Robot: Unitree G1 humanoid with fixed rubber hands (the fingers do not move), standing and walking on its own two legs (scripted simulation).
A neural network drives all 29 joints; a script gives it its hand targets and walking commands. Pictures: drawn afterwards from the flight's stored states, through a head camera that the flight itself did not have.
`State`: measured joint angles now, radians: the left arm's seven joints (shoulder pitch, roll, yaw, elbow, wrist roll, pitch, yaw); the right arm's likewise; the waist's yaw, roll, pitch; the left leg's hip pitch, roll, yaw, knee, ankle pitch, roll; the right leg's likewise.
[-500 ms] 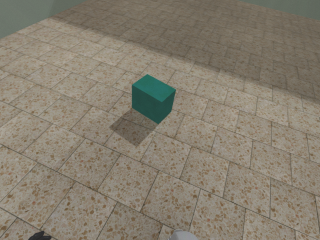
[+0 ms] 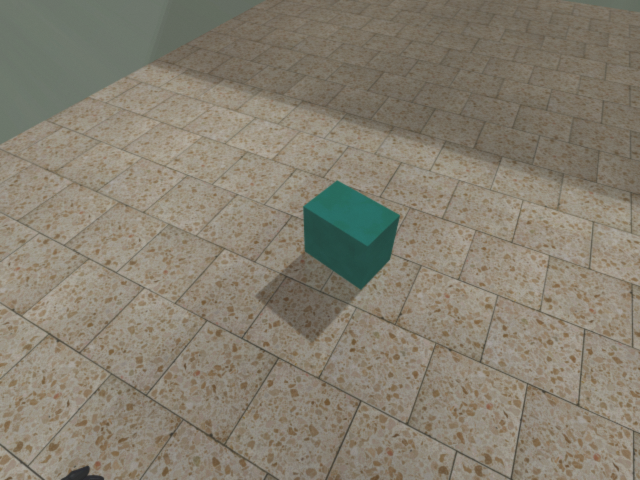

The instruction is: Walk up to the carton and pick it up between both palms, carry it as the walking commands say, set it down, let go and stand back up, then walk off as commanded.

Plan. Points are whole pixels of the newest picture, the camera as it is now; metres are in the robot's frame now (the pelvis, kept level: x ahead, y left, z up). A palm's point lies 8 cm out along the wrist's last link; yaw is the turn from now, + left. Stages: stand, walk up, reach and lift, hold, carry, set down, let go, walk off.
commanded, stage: walk up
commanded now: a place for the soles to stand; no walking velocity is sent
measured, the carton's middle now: (348, 234) +1.07 -0.08 -0.63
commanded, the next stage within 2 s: none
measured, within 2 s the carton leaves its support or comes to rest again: neither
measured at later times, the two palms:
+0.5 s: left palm (132, 392) +0.25 +0.27 -0.06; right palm (607, 479) +0.17 -0.36 -0.10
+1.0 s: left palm (166, 323) +0.38 +0.27 -0.10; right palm (578, 383) +0.29 -0.36 -0.08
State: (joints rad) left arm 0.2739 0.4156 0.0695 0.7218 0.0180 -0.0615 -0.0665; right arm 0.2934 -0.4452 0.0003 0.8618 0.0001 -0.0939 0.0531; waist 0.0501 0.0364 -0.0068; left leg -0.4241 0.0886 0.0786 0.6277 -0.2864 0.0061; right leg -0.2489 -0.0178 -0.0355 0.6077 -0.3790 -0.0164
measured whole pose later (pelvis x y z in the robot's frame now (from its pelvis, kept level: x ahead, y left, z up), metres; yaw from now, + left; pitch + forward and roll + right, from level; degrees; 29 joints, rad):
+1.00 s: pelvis +0.26 -0.03 +0.00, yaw +1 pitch +1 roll +0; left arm 0.27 0.41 0.07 0.74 0.02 -0.04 -0.06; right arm 0.34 -0.44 0.00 0.86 0.00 -0.11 0.04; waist -0.08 -0.06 0.02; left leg -0.34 0.08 0.04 0.65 -0.33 0.01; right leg -0.49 -0.05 -0.01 0.82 -0.37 -0.03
